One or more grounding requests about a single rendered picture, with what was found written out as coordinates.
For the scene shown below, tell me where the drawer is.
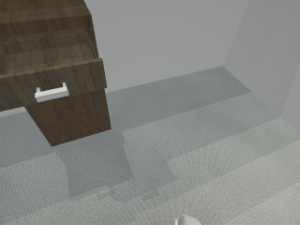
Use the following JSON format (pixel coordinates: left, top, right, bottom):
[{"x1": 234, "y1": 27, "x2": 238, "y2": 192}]
[{"x1": 0, "y1": 32, "x2": 107, "y2": 112}]

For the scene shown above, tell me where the handle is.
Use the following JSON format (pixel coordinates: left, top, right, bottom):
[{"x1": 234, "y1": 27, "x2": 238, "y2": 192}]
[{"x1": 35, "y1": 82, "x2": 69, "y2": 102}]

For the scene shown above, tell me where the robot right thigh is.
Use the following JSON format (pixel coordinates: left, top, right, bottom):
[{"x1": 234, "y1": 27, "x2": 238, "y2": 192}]
[{"x1": 173, "y1": 215, "x2": 202, "y2": 225}]

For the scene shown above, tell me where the cabinet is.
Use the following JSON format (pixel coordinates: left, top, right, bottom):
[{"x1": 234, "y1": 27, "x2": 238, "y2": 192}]
[{"x1": 0, "y1": 0, "x2": 112, "y2": 147}]

